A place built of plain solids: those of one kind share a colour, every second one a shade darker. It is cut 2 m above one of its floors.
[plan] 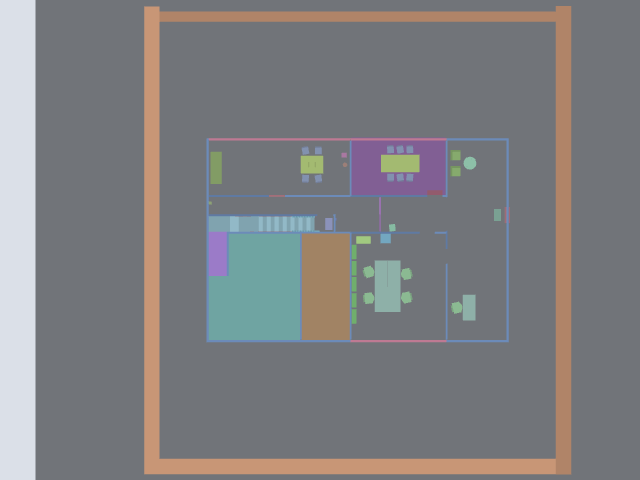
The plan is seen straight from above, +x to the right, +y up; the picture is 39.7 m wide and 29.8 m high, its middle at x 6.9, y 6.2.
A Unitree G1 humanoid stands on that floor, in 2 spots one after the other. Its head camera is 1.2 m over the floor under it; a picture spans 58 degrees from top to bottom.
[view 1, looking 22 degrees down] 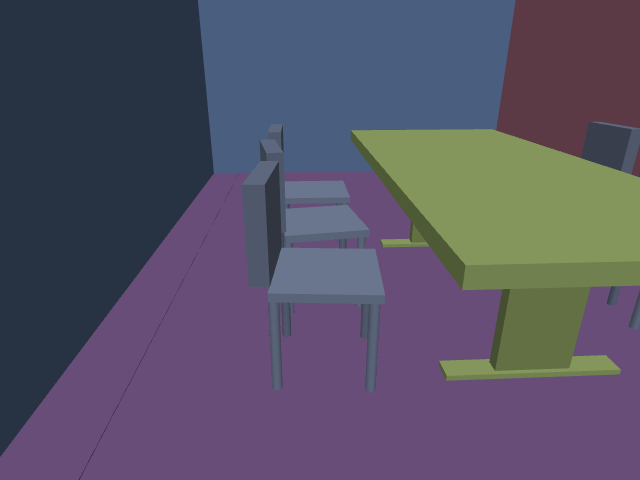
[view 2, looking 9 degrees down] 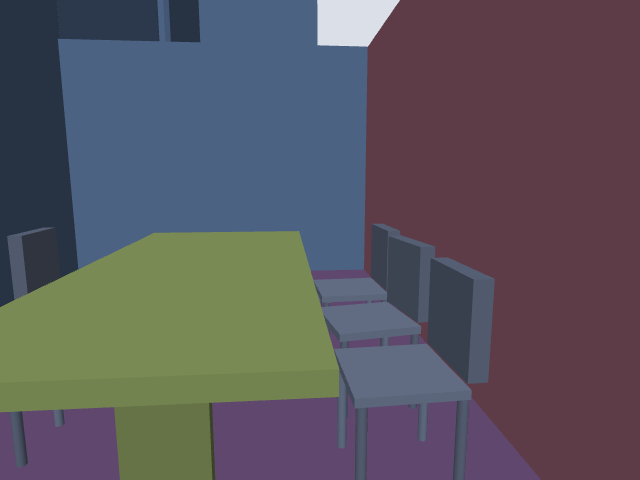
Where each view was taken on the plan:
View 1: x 14.03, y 9.99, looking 177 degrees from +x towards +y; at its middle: side_chair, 2.09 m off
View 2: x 14.03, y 11.37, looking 175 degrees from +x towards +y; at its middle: wall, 5.25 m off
